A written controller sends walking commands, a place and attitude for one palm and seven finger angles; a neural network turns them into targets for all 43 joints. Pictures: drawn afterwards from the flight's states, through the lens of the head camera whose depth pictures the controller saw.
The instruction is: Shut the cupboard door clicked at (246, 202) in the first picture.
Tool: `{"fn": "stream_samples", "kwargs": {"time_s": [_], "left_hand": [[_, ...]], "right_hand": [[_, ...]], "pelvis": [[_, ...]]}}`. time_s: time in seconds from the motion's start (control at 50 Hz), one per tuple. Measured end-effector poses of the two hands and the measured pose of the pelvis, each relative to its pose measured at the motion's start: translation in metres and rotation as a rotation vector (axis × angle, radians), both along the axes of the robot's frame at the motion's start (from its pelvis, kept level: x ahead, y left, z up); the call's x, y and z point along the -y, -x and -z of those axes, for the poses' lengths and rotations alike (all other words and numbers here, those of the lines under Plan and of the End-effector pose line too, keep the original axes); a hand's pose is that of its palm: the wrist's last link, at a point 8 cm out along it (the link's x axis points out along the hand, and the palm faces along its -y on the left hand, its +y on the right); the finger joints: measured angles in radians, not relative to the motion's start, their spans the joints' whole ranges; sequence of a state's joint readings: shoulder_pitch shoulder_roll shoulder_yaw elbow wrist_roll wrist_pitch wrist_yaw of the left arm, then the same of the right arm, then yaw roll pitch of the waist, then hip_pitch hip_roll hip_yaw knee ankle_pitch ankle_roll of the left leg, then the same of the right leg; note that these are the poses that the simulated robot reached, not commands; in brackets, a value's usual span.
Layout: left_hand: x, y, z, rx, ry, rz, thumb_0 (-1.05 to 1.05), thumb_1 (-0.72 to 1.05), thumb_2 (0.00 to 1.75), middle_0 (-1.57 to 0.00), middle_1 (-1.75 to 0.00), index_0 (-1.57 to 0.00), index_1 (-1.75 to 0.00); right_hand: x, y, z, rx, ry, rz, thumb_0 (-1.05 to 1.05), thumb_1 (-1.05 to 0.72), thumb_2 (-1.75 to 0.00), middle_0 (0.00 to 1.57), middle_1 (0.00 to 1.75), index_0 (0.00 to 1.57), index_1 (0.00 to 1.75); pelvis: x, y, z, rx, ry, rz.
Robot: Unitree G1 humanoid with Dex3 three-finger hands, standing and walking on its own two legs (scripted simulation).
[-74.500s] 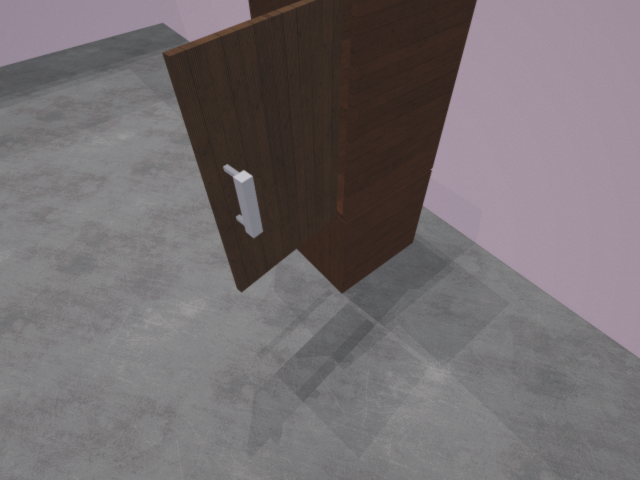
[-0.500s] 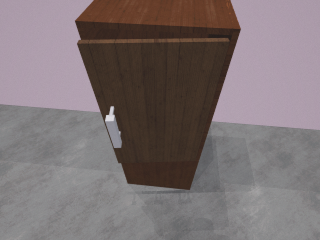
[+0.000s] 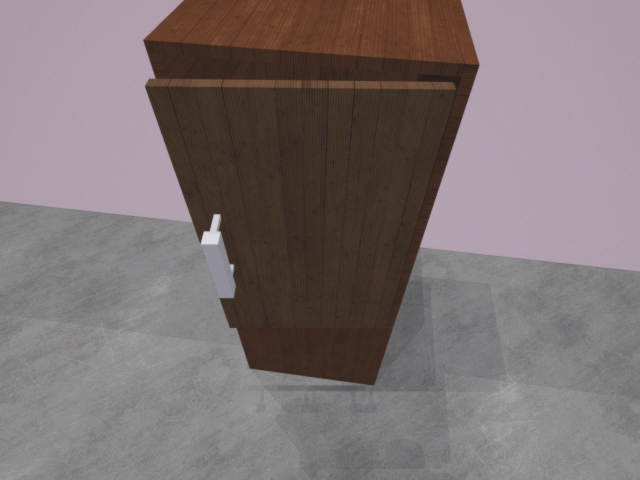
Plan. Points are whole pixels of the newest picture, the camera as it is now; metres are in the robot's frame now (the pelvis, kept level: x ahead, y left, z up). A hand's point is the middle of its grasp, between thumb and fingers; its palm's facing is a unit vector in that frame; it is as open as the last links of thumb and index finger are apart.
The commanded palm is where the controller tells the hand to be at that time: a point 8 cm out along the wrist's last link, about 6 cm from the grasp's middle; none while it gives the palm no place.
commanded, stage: raise the hand and make a fist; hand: left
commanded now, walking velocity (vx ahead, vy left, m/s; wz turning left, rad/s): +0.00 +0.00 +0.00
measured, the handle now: (222, 256) +0.45 +0.19 -0.04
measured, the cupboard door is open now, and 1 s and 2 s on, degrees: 8 8 8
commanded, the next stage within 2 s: bring the fist close to the handle in 1.86 s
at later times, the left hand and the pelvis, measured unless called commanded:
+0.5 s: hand out of the picture +0.13 +0.18 -0.06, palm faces +0.11 -0.99 -0.05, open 5.5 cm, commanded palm +0.12 +0.23 -0.06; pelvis -0.05 -0.02 -0.12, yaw +4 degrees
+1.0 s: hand (169, 453) +0.16 +0.20 -0.06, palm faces +0.05 -1.00 -0.02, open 3.4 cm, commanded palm +0.13 +0.25 -0.05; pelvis -0.04 +0.01 -0.11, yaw +3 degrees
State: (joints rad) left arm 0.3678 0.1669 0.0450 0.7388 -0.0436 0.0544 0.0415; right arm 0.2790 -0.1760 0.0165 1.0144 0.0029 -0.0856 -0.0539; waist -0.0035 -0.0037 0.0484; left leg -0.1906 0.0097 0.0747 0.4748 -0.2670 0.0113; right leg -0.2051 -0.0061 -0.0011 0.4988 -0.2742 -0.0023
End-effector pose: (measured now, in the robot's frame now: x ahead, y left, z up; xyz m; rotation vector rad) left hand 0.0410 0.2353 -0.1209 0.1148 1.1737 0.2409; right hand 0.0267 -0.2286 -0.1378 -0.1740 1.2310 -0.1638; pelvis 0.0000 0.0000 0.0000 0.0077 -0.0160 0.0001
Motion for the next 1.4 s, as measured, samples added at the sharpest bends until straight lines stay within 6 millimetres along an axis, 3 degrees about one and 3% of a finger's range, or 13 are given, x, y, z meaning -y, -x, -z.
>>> {"fn": "stream_samples", "kwargs": {"time_s": [0.08, 0.12, 0.16, 0.24, 0.34, 0.4, 0.5, 0.6, 0.72, 0.82, 0.98, 1.18, 1.4], "left_hand": [[-0.003, -0.081, -0.075, 0.579, -0.060, -0.019, 0.02, 0.92, 0.89, -0.22, -0.32, -0.21, -0.31], [-0.002, -0.110, -0.098, 0.818, -0.049, -0.001, 0.01, 0.92, 0.90, -0.23, -0.34, -0.23, -0.33], [0.003, -0.125, -0.106, 1.015, -0.011, 0.043, 0.01, 0.92, 0.90, -0.25, -0.37, -0.25, -0.36], [0.017, -0.118, -0.088, 1.227, 0.061, 0.206, 0.00, 0.91, 0.90, -0.31, -0.43, -0.30, -0.42], [0.013, -0.078, -0.038, 1.089, 0.115, 0.162, 0.00, 0.90, 0.90, -0.39, -0.52, -0.39, -0.51], [0.006, -0.060, -0.036, 1.063, 0.059, 0.114, 0.01, 0.90, 0.90, -0.45, -0.58, -0.45, -0.57], [0.003, -0.066, -0.060, 1.173, 0.008, 0.168, 0.02, 0.90, 0.90, -0.54, -0.67, -0.54, -0.67], [0.006, -0.092, -0.061, 1.137, 0.084, 0.230, 0.01, 0.90, 0.90, -0.63, -0.77, -0.63, -0.77], [-0.002, -0.098, -0.064, 1.068, 0.079, 0.200, 0.01, 0.90, 0.90, -0.74, -0.89, -0.74, -0.89], [-0.010, -0.094, -0.070, 1.108, 0.045, 0.181, 0.01, 0.90, 0.90, -0.83, -0.99, -0.83, -0.99], [-0.015, -0.097, -0.065, 1.118, 0.071, 0.201, 0.01, 0.90, 0.90, -0.98, -1.15, -0.97, -1.15], [-0.019, -0.104, -0.078, 1.131, 0.052, 0.200, 0.01, 0.90, 0.90, -1.16, -1.35, -1.16, -1.35], [-0.022, -0.114, -0.084, 1.137, 0.046, 0.208, 0.01, 0.90, 0.90, -1.28, -1.48, -1.28, -1.48]], "right_hand": [[0.014, -0.036, -0.011, 0.285, 0.028, -0.035, 0.01, -0.92, -0.90, 0.20, 0.30, 0.20, 0.30], [0.022, -0.058, -0.014, 0.397, 0.035, -0.070, 0.01, -0.91, -0.90, 0.20, 0.30, 0.20, 0.30], [0.030, -0.081, -0.016, 0.497, 0.046, -0.108, 0.01, -0.91, -0.90, 0.20, 0.30, 0.20, 0.30], [0.042, -0.124, -0.014, 0.661, 0.080, -0.185, 0.01, -0.91, -0.90, 0.20, 0.30, 0.20, 0.30], [0.039, -0.164, -0.004, 0.766, 0.094, -0.230, 0.01, -0.91, -0.90, 0.20, 0.30, 0.20, 0.30], [0.025, -0.175, 0.006, 0.776, 0.077, -0.259, 0.01, -0.91, -0.90, 0.20, 0.30, 0.20, 0.30], [-0.003, -0.169, 0.032, 0.712, 0.020, -0.293, 0.01, -0.91, -0.90, 0.20, 0.30, 0.20, 0.30], [-0.018, -0.141, 0.052, 0.608, -0.035, -0.237, 0.01, -0.91, -0.90, 0.20, 0.30, 0.20, 0.30], [-0.015, -0.105, 0.053, 0.518, -0.024, -0.157, 0.01, -0.90, -0.90, 0.20, 0.30, 0.20, 0.30], [-0.003, -0.093, 0.047, 0.490, 0.032, -0.156, 0.01, -0.90, -0.90, 0.20, 0.30, 0.20, 0.30], [0.005, -0.107, 0.031, 0.524, 0.100, -0.183, 0.01, -0.91, -0.90, 0.20, 0.30, 0.20, 0.30], [-0.021, -0.134, 0.016, 0.590, 0.047, -0.229, 0.01, -0.91, -0.90, 0.20, 0.30, 0.20, 0.30], [-0.025, -0.133, 0.021, 0.557, 0.018, -0.244, 0.01, -0.90, -0.90, 0.20, 0.30, 0.20, 0.30]], "pelvis": [[0.003, 0.006, 0.010, -0.032, -0.003, -0.051], [0.006, 0.013, 0.020, -0.080, -0.002, -0.062], [0.010, 0.021, 0.034, -0.134, -0.006, -0.054], [0.019, 0.034, 0.071, -0.220, -0.013, -0.041], [0.023, 0.041, 0.105, -0.258, -0.001, -0.050], [0.024, 0.042, 0.115, -0.270, 0.020, -0.059], [0.023, 0.046, 0.122, -0.291, 0.052, -0.073], [0.018, 0.048, 0.120, -0.301, 0.060, -0.068], [0.010, 0.044, 0.110, -0.299, 0.052, -0.053], [0.003, 0.043, 0.106, -0.300, 0.054, -0.053], [-0.005, 0.042, 0.106, -0.299, 0.063, -0.056], [-0.009, 0.036, 0.099, -0.289, 0.070, -0.061], [-0.005, 0.031, 0.097, -0.286, 0.069, -0.064]]}}
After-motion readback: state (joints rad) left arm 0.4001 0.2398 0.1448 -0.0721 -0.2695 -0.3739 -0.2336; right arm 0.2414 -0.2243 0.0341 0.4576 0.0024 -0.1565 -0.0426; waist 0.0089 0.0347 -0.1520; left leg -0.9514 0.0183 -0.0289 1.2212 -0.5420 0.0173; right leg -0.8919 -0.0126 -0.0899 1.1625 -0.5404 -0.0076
